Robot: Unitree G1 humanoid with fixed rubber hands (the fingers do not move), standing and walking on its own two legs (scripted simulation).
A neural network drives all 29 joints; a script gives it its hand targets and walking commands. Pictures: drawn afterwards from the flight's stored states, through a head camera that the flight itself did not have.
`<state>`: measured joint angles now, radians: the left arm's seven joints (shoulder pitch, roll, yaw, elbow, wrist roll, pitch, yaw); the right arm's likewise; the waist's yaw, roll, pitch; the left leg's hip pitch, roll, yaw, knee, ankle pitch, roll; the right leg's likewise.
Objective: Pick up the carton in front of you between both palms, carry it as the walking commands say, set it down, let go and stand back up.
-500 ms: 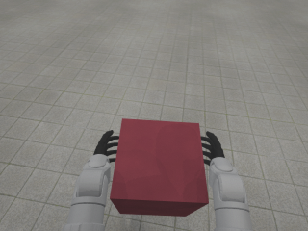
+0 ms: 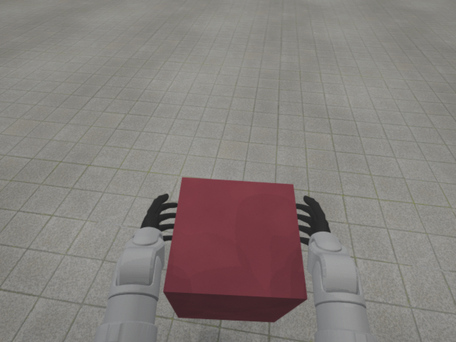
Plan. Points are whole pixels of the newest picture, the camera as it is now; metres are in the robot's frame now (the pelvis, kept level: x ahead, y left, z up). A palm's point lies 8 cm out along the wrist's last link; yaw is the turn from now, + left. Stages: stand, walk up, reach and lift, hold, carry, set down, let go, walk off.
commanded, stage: carry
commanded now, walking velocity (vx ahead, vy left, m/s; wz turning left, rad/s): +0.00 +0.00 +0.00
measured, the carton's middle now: (231, 255) +0.30 +0.00 -0.04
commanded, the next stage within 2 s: hold in 1.64 s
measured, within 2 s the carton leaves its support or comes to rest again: neither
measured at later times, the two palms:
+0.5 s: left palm (150, 239) +0.29 +0.15 +0.03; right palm (315, 237) +0.30 -0.15 +0.04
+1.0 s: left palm (142, 254) +0.26 +0.16 +0.04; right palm (315, 251) +0.27 -0.14 +0.04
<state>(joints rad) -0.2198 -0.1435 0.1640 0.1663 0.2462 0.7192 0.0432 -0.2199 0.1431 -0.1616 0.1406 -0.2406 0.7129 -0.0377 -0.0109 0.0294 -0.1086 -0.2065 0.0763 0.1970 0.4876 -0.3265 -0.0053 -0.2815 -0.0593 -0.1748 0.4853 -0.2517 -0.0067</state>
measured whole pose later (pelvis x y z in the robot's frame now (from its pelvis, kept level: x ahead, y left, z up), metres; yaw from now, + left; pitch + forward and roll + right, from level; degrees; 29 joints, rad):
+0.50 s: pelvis +0.01 +0.00 +0.00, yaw +1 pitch +2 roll +0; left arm -0.19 -0.14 0.15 0.15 0.23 0.74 0.05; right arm -0.21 0.14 -0.16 0.15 -0.24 0.72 -0.03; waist 0.00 0.01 -0.09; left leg -0.20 0.08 0.19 0.53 -0.36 -0.01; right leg -0.28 -0.07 -0.18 0.55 -0.30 -0.01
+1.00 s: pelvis -0.03 +0.00 +0.00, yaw +0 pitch +2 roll +0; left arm -0.21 -0.14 0.16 0.17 0.24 0.75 0.05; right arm -0.23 0.14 -0.18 0.17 -0.25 0.72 -0.02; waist 0.00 0.00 -0.10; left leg -0.23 0.06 0.20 0.50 -0.30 0.01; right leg -0.30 -0.08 -0.18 0.50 -0.22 0.00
